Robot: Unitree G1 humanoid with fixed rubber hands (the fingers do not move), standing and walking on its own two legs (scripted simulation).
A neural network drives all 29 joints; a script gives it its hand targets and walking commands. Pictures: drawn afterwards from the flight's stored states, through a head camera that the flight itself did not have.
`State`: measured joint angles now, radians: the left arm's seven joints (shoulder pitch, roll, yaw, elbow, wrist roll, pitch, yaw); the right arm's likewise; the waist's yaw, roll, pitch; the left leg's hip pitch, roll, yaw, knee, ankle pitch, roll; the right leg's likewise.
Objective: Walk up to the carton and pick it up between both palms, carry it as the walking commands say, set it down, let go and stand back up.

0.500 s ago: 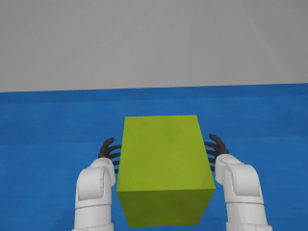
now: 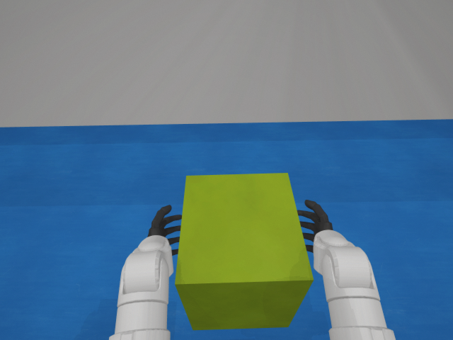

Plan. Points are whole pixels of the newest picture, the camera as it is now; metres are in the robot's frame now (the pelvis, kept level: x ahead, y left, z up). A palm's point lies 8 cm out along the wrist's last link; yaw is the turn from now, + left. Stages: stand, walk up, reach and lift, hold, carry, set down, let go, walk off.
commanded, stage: carry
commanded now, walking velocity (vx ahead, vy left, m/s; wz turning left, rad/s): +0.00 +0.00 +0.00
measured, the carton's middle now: (238, 253) +0.31 +0.01 -0.03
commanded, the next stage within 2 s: hold in 1.02 s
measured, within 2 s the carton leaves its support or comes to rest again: neither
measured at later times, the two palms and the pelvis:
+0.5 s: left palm (145, 234) +0.31 +0.18 +0.05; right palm (302, 229) +0.31 -0.11 +0.05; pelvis +0.03 +0.03 +0.00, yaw +0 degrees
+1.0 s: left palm (146, 231) +0.32 +0.18 +0.05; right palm (301, 227) +0.32 -0.11 +0.05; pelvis +0.03 +0.03 +0.00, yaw +0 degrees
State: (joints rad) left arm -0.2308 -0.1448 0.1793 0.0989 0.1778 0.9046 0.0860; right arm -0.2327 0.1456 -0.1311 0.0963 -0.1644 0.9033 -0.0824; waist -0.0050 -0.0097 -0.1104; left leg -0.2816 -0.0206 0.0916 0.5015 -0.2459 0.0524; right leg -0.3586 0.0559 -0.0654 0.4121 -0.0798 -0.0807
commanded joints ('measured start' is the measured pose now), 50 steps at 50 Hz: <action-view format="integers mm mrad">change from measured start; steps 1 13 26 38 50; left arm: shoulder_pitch -537 -440 -515 -491 -494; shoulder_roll -843 -844 -859 -856 -852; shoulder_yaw -544 -632 -614 -609 -614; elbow -48 -166 -127 -115 -126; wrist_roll -249 -311 -291 -281 -281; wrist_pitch -123 2 -88 -69 -85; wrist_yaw -195 -175 -176 -179 -175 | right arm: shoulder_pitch -499 -415 -473 -464 -468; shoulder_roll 909 890 904 901 899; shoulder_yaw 523 593 566 560 563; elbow -34 -168 -119 -113 -122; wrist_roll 227 292 263 265 269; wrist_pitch -132 -7 -94 -71 -84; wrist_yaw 183 167 163 170 166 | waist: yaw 0 2 1 0 -1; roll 21 26 30 30 22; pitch -222 -268 -257 -233 -241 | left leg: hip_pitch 49 100 93 92 100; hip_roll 119 149 154 160 148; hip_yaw -133 -146 -162 -167 -153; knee -83 -43 -60 -72 -61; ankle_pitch -2 217 212 210 201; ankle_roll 11 13 20 21 21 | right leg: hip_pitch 109 134 145 130 146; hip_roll -155 -148 -142 -141 -147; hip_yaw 165 134 136 133 141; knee -45 62 84 93 90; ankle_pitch -76 82 46 25 43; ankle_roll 21 -1 7 5 1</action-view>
